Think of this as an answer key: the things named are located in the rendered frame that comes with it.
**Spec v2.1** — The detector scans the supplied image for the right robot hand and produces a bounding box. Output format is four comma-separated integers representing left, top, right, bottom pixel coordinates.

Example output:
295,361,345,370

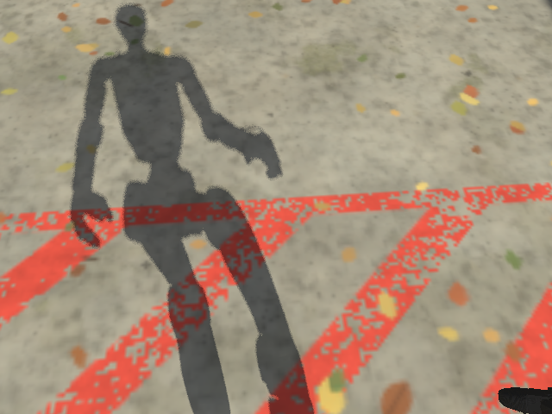
498,387,552,414

